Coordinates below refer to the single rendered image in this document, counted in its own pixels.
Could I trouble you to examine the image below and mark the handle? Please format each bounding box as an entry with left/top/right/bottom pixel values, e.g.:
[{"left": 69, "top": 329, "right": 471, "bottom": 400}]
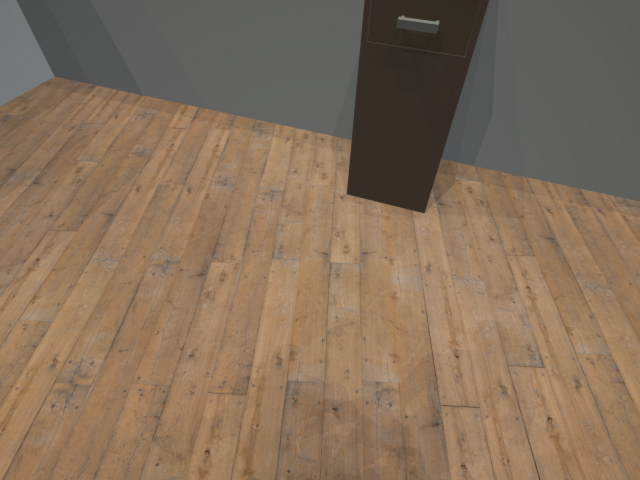
[{"left": 396, "top": 15, "right": 439, "bottom": 34}]

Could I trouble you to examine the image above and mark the cabinet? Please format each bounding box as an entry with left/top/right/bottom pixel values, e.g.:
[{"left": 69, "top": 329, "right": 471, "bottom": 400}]
[{"left": 347, "top": 0, "right": 489, "bottom": 213}]

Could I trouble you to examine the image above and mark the drawer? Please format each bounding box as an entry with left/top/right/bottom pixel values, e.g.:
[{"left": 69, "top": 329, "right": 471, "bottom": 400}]
[{"left": 368, "top": 0, "right": 480, "bottom": 56}]

